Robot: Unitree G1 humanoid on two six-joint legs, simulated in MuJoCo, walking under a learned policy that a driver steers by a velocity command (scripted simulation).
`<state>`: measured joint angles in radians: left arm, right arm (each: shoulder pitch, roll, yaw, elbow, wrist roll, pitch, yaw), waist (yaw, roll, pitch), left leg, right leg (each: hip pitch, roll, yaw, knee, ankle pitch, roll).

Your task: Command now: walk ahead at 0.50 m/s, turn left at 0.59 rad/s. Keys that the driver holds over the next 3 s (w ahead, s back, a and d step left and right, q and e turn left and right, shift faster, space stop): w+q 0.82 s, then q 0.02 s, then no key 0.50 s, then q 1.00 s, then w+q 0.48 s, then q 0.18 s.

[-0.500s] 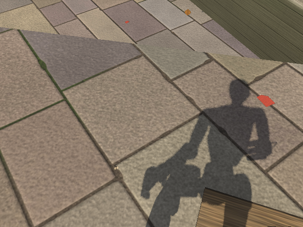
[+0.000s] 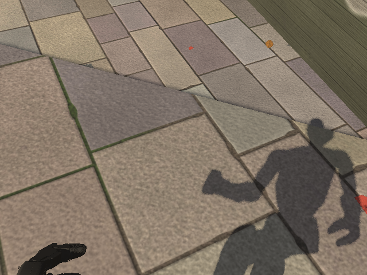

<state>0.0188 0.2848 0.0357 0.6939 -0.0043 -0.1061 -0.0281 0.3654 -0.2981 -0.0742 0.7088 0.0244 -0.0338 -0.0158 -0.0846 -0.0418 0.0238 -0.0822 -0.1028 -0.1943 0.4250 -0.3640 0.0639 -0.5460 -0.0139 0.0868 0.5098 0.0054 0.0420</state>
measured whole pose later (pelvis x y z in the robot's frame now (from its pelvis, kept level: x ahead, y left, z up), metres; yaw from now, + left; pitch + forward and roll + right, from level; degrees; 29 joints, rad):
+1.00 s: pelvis +0.53 +0.12 +0.00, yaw +34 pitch +2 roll +1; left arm 0.02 0.29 0.03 0.70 0.02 -0.10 -0.03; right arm 0.35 -0.30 -0.07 0.71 0.01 -0.02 -0.02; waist -0.08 -0.05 0.04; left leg -0.11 -0.12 -0.17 0.47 -0.38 0.06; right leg -0.54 -0.01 0.07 0.50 0.08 0.03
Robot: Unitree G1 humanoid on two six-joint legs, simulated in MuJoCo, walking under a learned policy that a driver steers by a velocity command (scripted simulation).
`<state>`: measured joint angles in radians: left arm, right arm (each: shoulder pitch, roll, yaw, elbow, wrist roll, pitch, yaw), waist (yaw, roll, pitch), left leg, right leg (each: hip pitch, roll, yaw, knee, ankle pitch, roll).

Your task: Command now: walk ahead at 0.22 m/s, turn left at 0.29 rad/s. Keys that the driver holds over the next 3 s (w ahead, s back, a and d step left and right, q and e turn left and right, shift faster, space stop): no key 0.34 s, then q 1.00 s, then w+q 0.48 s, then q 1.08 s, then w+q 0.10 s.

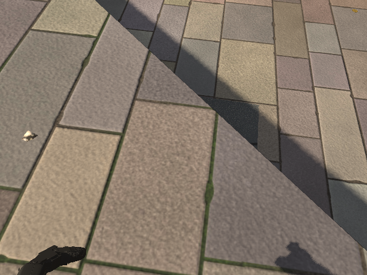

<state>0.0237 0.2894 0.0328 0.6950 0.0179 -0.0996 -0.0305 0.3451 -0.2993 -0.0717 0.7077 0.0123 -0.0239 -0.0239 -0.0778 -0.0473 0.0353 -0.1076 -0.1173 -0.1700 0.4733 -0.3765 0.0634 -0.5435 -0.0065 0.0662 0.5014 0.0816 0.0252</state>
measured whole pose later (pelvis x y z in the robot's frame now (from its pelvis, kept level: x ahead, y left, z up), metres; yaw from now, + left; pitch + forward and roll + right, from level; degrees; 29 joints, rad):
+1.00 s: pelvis +0.11 +0.05 +0.01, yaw +20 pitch +2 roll -3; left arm 0.09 0.33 0.09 0.78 0.01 0.03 0.04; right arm 0.24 -0.28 -0.06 0.63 0.00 0.01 -0.01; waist -0.01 -0.04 0.05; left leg -0.31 -0.03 -0.05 0.53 -0.25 0.06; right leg -0.56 -0.02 0.02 1.14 -0.41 0.05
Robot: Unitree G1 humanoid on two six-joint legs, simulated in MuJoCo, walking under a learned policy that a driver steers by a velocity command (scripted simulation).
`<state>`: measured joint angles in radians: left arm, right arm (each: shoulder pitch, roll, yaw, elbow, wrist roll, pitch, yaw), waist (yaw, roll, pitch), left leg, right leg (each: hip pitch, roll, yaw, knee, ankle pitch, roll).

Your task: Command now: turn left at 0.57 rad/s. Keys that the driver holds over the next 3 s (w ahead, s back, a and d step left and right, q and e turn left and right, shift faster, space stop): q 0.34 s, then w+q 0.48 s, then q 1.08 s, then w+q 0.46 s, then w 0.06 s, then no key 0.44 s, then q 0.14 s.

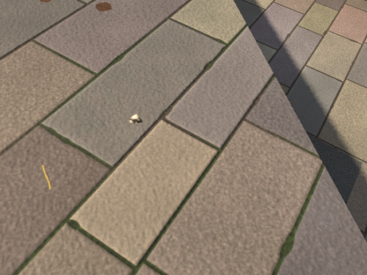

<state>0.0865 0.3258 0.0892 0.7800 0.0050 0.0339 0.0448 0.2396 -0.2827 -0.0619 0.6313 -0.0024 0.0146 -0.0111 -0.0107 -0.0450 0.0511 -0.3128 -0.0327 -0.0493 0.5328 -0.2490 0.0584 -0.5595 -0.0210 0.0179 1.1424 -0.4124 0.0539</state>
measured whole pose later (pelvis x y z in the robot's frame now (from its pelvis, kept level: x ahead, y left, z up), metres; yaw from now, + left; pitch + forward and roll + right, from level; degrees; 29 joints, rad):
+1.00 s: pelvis +0.14 +0.13 +0.00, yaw +35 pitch +3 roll -1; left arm 0.22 0.34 0.06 0.73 0.00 -0.07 0.00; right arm 0.23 -0.30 -0.05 0.58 0.01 -0.03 0.02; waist 0.02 -0.03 0.06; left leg -0.34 -0.05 -0.02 0.51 -0.21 0.07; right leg -0.51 -0.08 0.01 1.17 -0.38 0.04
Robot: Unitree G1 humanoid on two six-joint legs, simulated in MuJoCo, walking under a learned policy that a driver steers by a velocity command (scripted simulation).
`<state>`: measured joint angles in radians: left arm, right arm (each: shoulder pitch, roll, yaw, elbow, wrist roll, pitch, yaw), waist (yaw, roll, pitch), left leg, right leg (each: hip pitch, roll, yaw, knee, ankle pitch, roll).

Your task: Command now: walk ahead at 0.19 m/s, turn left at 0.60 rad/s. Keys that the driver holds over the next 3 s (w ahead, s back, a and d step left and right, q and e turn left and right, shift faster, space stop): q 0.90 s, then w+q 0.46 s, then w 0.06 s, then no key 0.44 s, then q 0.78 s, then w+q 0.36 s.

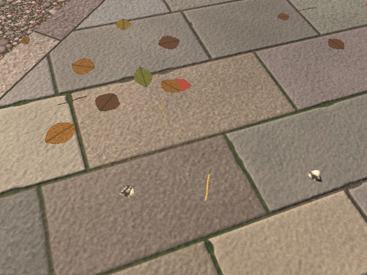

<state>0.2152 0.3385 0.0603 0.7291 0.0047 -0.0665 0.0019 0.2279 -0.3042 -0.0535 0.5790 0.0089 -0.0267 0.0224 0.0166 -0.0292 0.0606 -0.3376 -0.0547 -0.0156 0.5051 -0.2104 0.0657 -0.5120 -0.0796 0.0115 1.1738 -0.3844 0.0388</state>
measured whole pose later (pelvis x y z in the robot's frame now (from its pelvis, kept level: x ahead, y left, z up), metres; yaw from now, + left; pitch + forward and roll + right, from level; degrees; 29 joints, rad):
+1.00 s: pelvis +0.16 +0.04 +0.01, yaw +36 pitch +2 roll -2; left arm 0.12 0.34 0.09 0.72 0.00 0.02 0.01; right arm 0.24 -0.30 -0.06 0.62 0.01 0.01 -0.02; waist -0.01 -0.04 0.04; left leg -0.26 -0.03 -0.08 0.46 -0.23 0.05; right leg -0.53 -0.01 0.01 1.03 -0.33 0.05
